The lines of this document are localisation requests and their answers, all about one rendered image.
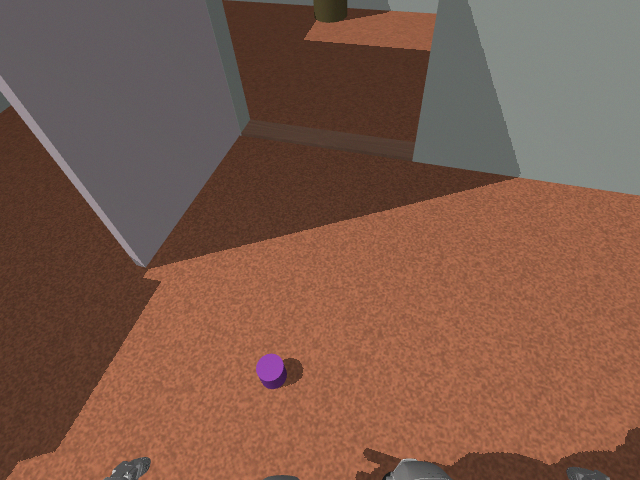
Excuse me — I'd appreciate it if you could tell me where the tin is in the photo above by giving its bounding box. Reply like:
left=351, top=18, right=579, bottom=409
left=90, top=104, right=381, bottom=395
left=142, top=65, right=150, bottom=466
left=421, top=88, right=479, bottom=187
left=256, top=354, right=287, bottom=389

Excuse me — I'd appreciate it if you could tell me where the left robot hand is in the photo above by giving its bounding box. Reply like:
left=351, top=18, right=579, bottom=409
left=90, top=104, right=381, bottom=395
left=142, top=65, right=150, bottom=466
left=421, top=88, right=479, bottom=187
left=103, top=457, right=151, bottom=480

